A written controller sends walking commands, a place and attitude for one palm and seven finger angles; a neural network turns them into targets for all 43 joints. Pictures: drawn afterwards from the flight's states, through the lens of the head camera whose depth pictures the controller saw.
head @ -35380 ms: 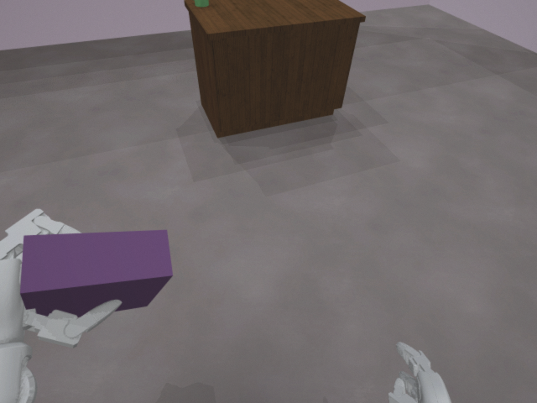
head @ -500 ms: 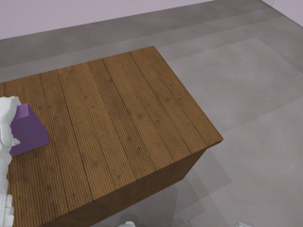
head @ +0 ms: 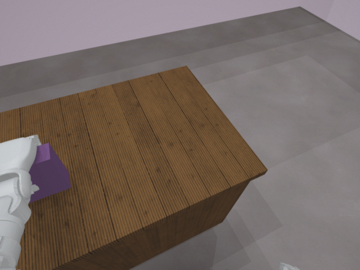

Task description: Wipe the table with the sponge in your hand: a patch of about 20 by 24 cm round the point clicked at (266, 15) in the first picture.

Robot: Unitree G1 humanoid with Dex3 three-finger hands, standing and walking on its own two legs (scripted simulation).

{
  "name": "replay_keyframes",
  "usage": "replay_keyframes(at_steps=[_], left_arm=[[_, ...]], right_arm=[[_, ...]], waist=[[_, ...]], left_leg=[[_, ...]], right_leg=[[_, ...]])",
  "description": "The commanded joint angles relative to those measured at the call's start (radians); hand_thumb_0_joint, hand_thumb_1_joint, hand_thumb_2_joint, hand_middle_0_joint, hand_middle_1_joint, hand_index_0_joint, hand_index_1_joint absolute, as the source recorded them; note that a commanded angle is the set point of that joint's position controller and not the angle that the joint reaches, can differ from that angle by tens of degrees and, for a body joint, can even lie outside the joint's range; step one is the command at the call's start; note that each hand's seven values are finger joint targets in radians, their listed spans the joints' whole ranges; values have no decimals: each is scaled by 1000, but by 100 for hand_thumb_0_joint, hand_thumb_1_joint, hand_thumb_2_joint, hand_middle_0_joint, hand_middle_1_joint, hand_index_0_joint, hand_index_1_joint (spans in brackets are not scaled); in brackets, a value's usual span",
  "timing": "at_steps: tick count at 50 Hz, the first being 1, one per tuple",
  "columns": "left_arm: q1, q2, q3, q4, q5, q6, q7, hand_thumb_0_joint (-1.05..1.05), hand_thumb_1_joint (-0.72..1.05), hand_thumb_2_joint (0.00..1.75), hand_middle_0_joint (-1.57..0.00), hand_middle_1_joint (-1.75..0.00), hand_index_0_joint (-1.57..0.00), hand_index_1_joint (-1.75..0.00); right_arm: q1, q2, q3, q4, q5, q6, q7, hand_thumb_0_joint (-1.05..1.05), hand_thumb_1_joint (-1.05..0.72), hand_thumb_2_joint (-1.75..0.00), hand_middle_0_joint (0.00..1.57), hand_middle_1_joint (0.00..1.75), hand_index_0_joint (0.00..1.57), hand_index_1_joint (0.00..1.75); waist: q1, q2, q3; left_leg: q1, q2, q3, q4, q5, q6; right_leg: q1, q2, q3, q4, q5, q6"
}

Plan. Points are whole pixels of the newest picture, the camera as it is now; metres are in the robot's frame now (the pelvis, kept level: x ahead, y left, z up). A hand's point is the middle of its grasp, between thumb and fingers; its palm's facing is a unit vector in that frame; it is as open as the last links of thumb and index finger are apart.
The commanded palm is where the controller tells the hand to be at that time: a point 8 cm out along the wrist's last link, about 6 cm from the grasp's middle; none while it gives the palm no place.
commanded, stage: wipe back along the first lane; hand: left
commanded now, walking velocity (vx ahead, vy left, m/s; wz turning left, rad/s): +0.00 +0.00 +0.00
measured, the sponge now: (33, 181) +0.31 +0.39 -0.04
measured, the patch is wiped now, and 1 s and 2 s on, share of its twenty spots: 0.95 1.00 1.00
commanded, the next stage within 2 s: lift the sponge slowly off the table in 1.10 s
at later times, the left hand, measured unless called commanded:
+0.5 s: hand (30, 189) +0.27 +0.35 +0.01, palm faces -0.06 -0.02 -1.00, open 9.9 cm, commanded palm +0.23 +0.33 +0.03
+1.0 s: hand (27, 214) +0.22 +0.33 +0.01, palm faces -0.07 -0.04 -1.00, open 9.9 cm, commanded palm +0.17 +0.31 +0.03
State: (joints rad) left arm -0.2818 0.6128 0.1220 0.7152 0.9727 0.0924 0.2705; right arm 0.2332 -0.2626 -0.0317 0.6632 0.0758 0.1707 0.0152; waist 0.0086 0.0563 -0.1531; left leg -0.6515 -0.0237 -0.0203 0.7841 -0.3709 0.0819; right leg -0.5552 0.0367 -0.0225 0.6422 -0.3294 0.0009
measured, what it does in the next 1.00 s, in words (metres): stands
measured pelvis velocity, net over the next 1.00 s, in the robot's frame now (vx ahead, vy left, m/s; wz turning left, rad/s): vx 0.01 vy -0.03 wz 0.02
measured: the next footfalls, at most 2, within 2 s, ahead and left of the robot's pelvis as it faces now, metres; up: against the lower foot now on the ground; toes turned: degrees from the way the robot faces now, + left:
none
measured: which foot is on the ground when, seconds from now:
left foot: down 0.00-1.00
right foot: down 0.00-1.00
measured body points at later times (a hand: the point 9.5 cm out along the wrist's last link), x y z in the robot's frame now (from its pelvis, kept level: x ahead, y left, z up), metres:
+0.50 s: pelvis +0.01 -0.01 +0.00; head +0.04 -0.01 +0.45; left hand +0.27 +0.35 +0.06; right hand +0.18 -0.25 -0.10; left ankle +0.00 +0.06 -0.71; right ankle -0.01 -0.15 -0.71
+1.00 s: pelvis +0.01 -0.03 +0.01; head +0.03 -0.04 +0.46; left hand +0.22 +0.33 +0.06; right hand +0.19 -0.27 -0.10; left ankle +0.00 +0.06 -0.71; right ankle -0.01 -0.15 -0.71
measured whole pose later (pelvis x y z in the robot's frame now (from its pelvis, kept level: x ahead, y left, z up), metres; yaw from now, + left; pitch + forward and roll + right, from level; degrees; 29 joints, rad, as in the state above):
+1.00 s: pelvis +0.01 -0.03 +0.01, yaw +1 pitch +9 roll -3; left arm 0.16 0.49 0.11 0.30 0.93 0.16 0.30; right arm 0.15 -0.26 -0.03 0.65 0.07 0.10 -0.02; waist 0.06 0.07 -0.14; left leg -0.51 -0.02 -0.03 0.72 -0.36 0.05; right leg -0.44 0.04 -0.03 0.62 -0.34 -0.01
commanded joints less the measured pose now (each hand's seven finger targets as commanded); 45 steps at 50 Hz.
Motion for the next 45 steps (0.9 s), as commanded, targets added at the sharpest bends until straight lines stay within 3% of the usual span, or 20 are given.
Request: replay_keyframes(at_steps=[1,5,6,8,11,14,16,20,22,25,26,30,31,32,37,38,40,41,43,45], left_arm=[[-65,119,-15,-55,-3,21,-42,0,10,130,-120,-160,-120,-160],[23,98,-25,-58,0,41,-50,0,10,130,-120,-160,-120,-160],[26,110,-7,-91,-7,36,-52,0,10,130,-120,-160,-120,-160],[25,60,-58,-110,-2,43,-56,0,10,130,-120,-160,-120,-160],[65,52,-46,-149,-8,50,-52,0,10,130,-120,-160,-120,-160],[136,2,-79,-187,-13,59,-48,0,10,130,-120,-160,-120,-160],[196,25,-37,-217,-25,62,-44,0,10,130,-120,-160,-120,-160],[232,48,-16,-243,-31,81,-34,0,10,130,-120,-160,-120,-160],[275,38,-16,-270,-41,85,-31,0,10,130,-120,-160,-120,-160],[281,69,8,-268,-37,92,-32,0,10,130,-120,-160,-120,-160],[284,67,12,-294,-43,88,-34,0,10,130,-120,-160,-120,-160],[344,58,9,-305,-45,78,-41,0,10,130,-120,-160,-120,-160],[352,88,44,-324,-47,69,-39,0,10,130,-120,-160,-120,-160],[392,42,6,-334,-48,64,-40,0,10,130,-120,-160,-120,-160],[418,21,0,-387,-51,56,-26,0,10,130,-120,-160,-120,-160],[422,35,15,-376,-49,59,-22,0,10,130,-120,-160,-120,-160],[435,28,13,-390,-53,60,-19,0,10,130,-120,-160,-120,-160],[454,54,50,-406,-60,59,-16,0,10,130,-120,-160,-120,-160],[480,10,12,-415,-61,60,-15,0,10,130,-120,-160,-120,-160],[483,16,14,-419,-61,65,-13,0,10,130,-120,-160,-120,-160]], right_arm=[[-47,-166,-47,-117,2,-44,-14,0,-90,-90,20,30,20,30],[-47,-162,-47,-124,0,-48,-14,0,-90,-90,20,30,20,30],[-61,-161,-44,-128,1,-52,-15,0,-90,-90,20,30,20,30],[-61,-157,-46,-133,0,-53,-14,0,-90,-90,20,30,20,30],[-82,-152,-43,-139,1,-61,-14,0,-90,-90,20,30,20,30],[-83,-147,-46,-149,-3,-67,-8,0,-90,-90,20,30,20,30],[-104,-147,-44,-152,-1,-72,-8,0,-90,-90,20,30,20,30],[-114,-149,-41,-149,-3,-73,-15,0,-90,-90,20,30,20,30],[-122,-143,-38,-155,-4,-79,-18,0,-90,-90,20,30,20,30],[-131,-146,-33,-146,-3,-80,-22,0,-90,-90,20,30,20,30],[-141,-144,-33,-149,-3,-83,-24,0,-90,-90,20,30,20,30],[-142,-140,-32,-150,-6,-91,-26,0,-90,-90,20,30,20,30],[-150,-143,-34,-145,-6,-93,-26,0,-90,-90,20,30,20,30],[-149,-134,-35,-156,-9,-97,-25,0,-90,-90,20,30,20,30],[-160,-134,-42,-158,-13,-106,-27,0,-90,-90,20,30,20,30],[-158,-135,-42,-152,-11,-107,-28,0,-90,-90,20,30,20,30],[-167,-135,-41,-152,-12,-108,-31,0,-90,-90,20,30,20,30],[-178,-135,-42,-153,-11,-112,-33,0,-90,-90,20,30,20,30],[-175,-130,-42,-158,-12,-114,-33,0,-90,-90,20,30,20,30],[-185,-131,-42,-154,-11,-114,-35,0,-90,-90,20,30,20,30]], waist=[[-1,-10,-143],[11,-37,-162],[21,-6,-177],[2,-29,-152],[17,1,-154],[16,-39,-166],[34,-26,-166],[27,-83,-139],[40,-44,-130],[38,-62,-114],[44,-39,-117],[43,-66,-118],[53,-43,-129],[52,-29,-125],[47,-41,-113],[45,-71,-105],[47,-82,-106],[61,-63,-116],[55,-73,-108],[53,-72,-85]], left_leg=[[228,40,-108,-139,294,-52],[233,33,-94,-132,309,-50],[242,37,-104,-134,344,-57],[248,35,-105,-129,333,-56],[262,38,-112,-133,353,-60],[268,35,-103,-120,383,-56],[266,36,-106,-125,411,-60],[232,22,-82,-128,358,-48],[237,19,-77,-135,366,-47],[223,11,-68,-138,339,-42],[231,11,-73,-143,346,-43],[228,4,-60,-136,347,-35],[234,5,-65,-138,367,-38],[238,4,-57,-134,375,-37],[239,6,-56,-134,348,-32],[231,4,-54,-135,329,-31],[225,2,-50,-140,316,-31],[228,1,-52,-140,328,-31],[230,2,-51,-140,324,-31],[226,2,-50,-146,295,-31]], right_leg=[[5,35,-23,-57,130,-81],[40,34,-25,-59,154,-80],[49,34,-19,-53,167,-85],[27,36,-29,-54,158,-79],[32,35,-24,-51,163,-83],[51,36,-30,-50,198,-79],[73,33,-23,-47,218,-81],[112,29,-19,-58,255,-75],[128,30,-24,-57,255,-78],[146,26,-13,-69,275,-77],[148,25,-8,-70,274,-78],[179,22,-3,-79,321,-74],[190,21,8,-75,340,-79],[191,20,-4,-72,340,-76],[178,22,-1,-76,327,-73],[179,19,4,-82,329,-71],[187,17,8,-84,331,-70],[205,16,16,-80,349,-74],[197,16,6,-80,343,-70],[184,16,10,-89,310,-70]])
